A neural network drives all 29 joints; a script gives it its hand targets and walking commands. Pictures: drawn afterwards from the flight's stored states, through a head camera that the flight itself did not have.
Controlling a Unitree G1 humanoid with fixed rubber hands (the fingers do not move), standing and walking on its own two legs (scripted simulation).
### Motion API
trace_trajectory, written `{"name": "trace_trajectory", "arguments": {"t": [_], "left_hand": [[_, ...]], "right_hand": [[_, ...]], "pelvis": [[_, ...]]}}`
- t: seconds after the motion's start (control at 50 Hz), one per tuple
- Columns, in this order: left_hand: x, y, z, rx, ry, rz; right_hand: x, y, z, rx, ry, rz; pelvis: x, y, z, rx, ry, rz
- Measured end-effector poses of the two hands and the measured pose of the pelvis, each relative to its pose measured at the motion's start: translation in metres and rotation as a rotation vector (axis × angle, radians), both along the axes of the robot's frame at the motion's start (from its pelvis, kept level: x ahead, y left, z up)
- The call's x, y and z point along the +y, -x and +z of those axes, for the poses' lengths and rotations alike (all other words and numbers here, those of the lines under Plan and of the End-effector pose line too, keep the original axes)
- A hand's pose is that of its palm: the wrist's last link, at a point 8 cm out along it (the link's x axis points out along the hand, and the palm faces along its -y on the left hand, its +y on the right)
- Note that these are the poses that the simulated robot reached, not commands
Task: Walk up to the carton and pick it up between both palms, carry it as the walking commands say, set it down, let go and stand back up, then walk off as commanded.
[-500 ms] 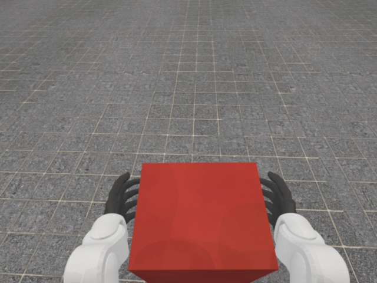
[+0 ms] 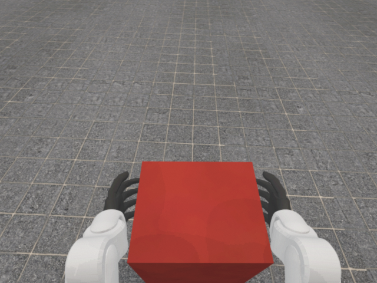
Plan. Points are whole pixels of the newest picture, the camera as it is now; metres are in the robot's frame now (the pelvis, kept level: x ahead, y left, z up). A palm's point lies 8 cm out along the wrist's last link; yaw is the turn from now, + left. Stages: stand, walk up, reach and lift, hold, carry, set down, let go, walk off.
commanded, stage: carry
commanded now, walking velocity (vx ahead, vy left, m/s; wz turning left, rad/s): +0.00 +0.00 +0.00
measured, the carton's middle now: (195, 230) +0.24 +0.00 +0.02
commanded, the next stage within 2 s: none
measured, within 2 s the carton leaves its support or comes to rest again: neither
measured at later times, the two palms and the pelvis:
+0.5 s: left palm (131, 137) +0.41 +0.14 +0.11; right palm (259, 135) +0.42 -0.15 +0.11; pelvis +0.18 -0.01 +0.01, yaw +1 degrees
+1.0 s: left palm (133, 129) +0.46 +0.14 +0.09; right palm (252, 128) +0.46 -0.15 +0.10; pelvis +0.22 +0.00 +0.01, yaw +1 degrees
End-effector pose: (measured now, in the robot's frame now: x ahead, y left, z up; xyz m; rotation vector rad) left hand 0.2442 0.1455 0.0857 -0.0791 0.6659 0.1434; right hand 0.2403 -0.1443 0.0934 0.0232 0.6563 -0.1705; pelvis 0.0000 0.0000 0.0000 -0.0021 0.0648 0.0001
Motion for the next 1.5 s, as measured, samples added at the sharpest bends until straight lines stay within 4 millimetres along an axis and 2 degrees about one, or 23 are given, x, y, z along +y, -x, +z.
{"name": "trace_trajectory", "arguments": {"t": [0.14,0.32,0.44,0.54,0.7,0.84,0.96,1.04,1.22,1.5], "left_hand": [[-0.002,-0.066,0.007,0.011,0.007,-0.031],[-0.009,-0.128,0.018,-0.025,-0.038,-0.005],[-0.007,-0.160,0.021,-0.023,-0.044,0.017],[-0.003,-0.176,0.021,-0.015,-0.034,0.028],[0.000,-0.194,0.020,-0.008,-0.022,0.028],[0.001,-0.206,0.021,-0.019,-0.016,0.004],[-0.001,-0.211,0.012,-0.018,-0.024,0.013],[0.001,-0.214,0.003,0.001,-0.036,0.009],[0.010,-0.217,0.001,-0.008,-0.027,0.005],[0.011,-0.206,-0.003,-0.013,-0.035,0.002]], "right_hand": [[-0.002,-0.058,0.011,0.012,0.002,-0.036],[-0.010,-0.130,0.011,-0.025,-0.041,-0.009],[-0.007,-0.168,0.014,-0.023,-0.042,0.017],[-0.003,-0.188,0.017,-0.015,-0.033,0.028],[0.000,-0.204,0.018,-0.007,-0.024,0.025],[0.001,-0.209,0.021,-0.018,-0.021,0.000],[-0.001,-0.217,0.008,-0.018,-0.026,0.010],[0.001,-0.220,-0.002,0.000,-0.032,0.009],[0.010,-0.220,-0.003,-0.007,-0.018,0.008],[0.011,-0.210,-0.007,-0.013,-0.016,0.010]], "pelvis": [[0.006,-0.058,0.017,0.017,0.012,-0.017],[-0.006,-0.136,0.010,-0.011,0.002,0.008],[-0.008,-0.169,0.012,0.004,0.006,0.024],[-0.008,-0.186,0.015,0.012,0.006,0.027],[-0.006,-0.202,0.019,0.018,0.013,0.025],[0.001,-0.211,0.019,0.024,0.013,0.018],[-0.003,-0.216,0.009,0.018,0.010,0.023],[0.000,-0.216,0.005,0.014,0.014,0.019],[0.009,-0.219,0.003,0.009,0.006,0.008],[0.011,-0.202,0.004,-0.010,0.004,0.007]]}}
